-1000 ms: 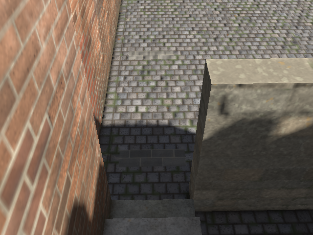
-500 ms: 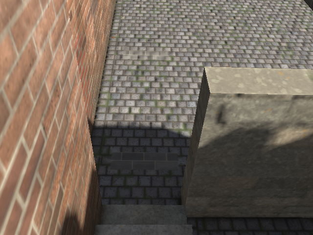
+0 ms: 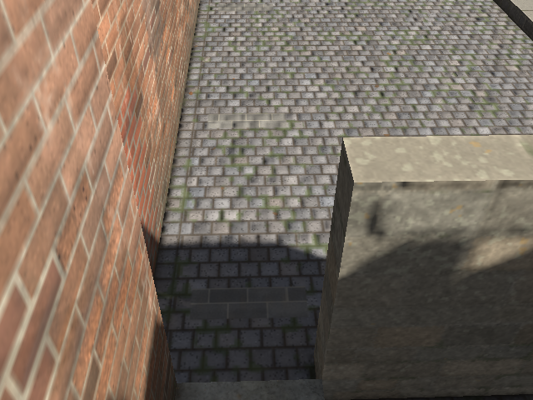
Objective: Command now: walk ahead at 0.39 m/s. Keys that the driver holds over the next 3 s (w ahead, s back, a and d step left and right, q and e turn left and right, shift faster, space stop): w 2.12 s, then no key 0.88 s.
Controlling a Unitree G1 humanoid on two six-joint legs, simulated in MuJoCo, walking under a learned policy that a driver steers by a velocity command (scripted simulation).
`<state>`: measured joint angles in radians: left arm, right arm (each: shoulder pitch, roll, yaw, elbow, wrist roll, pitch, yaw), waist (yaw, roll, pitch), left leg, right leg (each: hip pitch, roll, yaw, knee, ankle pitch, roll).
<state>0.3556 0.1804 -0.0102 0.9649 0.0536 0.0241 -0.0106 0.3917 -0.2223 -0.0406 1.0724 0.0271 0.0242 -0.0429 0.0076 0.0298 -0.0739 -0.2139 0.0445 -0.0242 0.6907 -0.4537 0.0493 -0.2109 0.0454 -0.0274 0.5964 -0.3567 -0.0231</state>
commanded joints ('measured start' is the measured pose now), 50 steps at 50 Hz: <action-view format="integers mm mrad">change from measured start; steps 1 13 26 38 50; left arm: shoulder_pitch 153 235 181 -121 -50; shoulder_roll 170 115 143 105 124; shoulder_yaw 52 51 50 -30 -6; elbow -36 49 68 -73 7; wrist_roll -2 8 18 -16 22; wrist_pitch -15 -103 -173 -148 -154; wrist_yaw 6 21 -75 -6 15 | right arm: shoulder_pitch -179 -317 465 219 72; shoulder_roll -96 -131 -229 -66 83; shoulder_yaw -13 -55 -50 33 22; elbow -108 -160 -20 -237 -349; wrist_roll -17 -46 -271 -98 -152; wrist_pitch -39 -55 -96 -139 -108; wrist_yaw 9 -10 209 107 159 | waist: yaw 114 143 -97 -27 -118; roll -193 -105 197 -36 31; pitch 224 227 45 120 232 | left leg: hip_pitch -538 -678 586 -324 -886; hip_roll -6 63 82 51 72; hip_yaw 38 -119 -183 -290 -143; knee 113 130 -14 169 971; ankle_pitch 65 386 965 381 257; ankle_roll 37 -105 103 122 48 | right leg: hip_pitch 214 238 -878 -463 -227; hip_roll -264 -264 163 -132 -293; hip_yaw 517 351 235 114 325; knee -260 118 1758 146 -96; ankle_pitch -130 -9 -307 631 483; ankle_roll -177 -195 -86 53 -230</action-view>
